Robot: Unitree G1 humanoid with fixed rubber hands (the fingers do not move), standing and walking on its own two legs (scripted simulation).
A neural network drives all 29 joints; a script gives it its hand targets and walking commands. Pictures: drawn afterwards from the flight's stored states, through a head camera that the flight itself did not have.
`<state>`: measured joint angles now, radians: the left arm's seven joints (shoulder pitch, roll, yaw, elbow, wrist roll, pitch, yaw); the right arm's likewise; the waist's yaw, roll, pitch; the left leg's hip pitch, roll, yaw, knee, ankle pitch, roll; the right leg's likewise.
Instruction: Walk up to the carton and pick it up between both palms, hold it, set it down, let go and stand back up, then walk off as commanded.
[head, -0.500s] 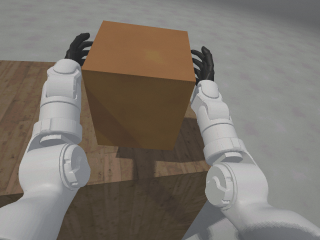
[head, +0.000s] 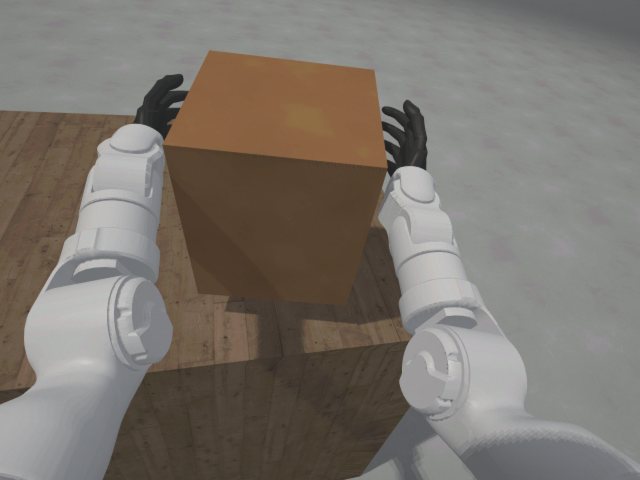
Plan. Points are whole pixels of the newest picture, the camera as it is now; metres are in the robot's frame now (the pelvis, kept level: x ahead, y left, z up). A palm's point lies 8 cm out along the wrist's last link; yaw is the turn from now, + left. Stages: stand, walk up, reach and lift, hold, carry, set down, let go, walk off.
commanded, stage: set down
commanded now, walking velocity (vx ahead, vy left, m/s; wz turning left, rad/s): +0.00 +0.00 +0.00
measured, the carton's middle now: (282, 186) +0.45 +0.00 +0.17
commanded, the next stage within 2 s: none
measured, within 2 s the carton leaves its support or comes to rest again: rests again in 1.30 s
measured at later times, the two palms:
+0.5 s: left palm (158, 145) +0.47 +0.15 +0.21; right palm (399, 176) +0.41 -0.14 +0.22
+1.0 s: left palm (162, 158) +0.49 +0.15 +0.18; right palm (388, 189) +0.42 -0.14 +0.19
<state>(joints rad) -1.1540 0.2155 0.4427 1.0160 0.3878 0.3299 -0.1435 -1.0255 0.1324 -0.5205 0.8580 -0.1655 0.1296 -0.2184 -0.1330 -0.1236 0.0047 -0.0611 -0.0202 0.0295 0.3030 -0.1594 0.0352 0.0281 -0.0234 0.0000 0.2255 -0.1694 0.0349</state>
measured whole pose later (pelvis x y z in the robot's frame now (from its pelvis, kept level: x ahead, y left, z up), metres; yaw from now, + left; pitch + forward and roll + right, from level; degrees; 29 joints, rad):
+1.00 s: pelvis +0.01 +0.01 +0.00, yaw -1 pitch +1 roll -1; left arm -1.23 0.29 0.44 1.26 0.35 0.20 -0.15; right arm -1.04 0.23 -0.68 0.80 -0.33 0.14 -0.21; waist -0.14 -0.11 0.01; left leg -0.17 -0.01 0.07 0.33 -0.18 0.04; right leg -0.09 -0.03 -0.03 0.27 -0.18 0.04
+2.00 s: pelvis +0.01 +0.01 +0.00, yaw -3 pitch +2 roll -1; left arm -1.21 0.23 0.58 1.24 0.42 0.13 -0.18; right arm -0.99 0.26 -0.73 0.72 -0.44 0.11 -0.16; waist -0.10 -0.10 0.04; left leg -0.20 -0.01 0.11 0.35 -0.19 0.05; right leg -0.13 -0.04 -0.02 0.29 -0.18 0.05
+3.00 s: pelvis +0.01 +0.01 -0.01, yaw -3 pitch +9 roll -2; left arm -1.26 0.38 0.21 1.44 0.05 0.02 -0.09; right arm -1.04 0.06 -0.41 1.01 -0.09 0.08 -0.24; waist -0.14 -0.07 -0.08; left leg -0.39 0.02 0.11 0.45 -0.22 0.05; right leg -0.31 -0.02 -0.03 0.34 -0.19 0.04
